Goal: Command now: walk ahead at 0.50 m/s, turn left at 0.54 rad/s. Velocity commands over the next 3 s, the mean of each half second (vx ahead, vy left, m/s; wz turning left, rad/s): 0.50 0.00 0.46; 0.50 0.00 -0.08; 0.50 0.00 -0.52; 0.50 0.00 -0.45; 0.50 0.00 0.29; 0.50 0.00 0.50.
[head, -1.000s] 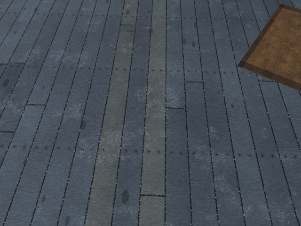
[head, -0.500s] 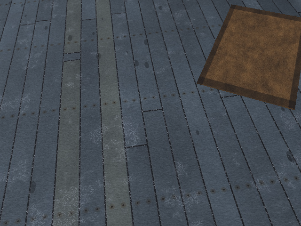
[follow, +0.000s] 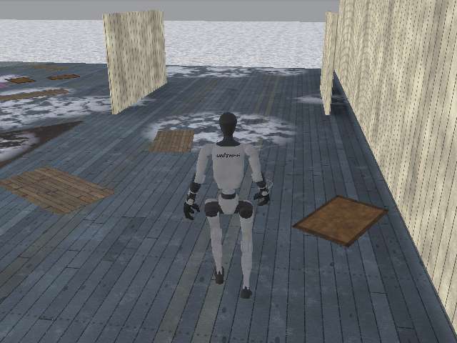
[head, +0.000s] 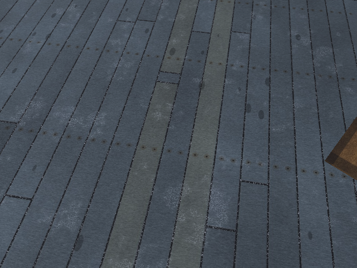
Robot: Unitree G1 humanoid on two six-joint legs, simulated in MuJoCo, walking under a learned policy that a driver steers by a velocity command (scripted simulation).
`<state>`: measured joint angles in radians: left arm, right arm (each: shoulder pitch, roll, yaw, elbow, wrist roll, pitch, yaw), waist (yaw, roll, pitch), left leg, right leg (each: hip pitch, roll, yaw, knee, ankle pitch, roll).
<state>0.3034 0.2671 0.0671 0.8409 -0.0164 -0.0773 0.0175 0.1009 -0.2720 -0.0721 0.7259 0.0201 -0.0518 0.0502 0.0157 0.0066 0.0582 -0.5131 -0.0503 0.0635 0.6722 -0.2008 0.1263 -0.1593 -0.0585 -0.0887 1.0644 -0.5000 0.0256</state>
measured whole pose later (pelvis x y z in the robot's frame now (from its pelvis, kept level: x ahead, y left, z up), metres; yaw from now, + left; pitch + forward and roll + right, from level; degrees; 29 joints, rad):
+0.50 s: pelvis +0.29 -0.02 +0.01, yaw +14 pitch +3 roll -1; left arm 0.11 0.26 0.05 0.69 0.00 -0.13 -0.03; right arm 0.35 -0.28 -0.06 0.76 0.03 -0.05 -0.01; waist -0.04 0.03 -0.01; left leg -0.25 -0.09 -0.17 1.00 -0.49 0.05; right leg -0.44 0.05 -0.01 0.54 -0.16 -0.04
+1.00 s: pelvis +0.53 +0.08 +0.02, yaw +9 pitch +3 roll +0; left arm 0.41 0.29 0.05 0.84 -0.03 -0.06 0.00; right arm 0.07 -0.24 -0.04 0.64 -0.01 -0.10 0.02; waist 0.06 -0.02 0.01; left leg -0.42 0.00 0.02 0.54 -0.17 0.02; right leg -0.30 0.01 0.09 0.99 -0.47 -0.02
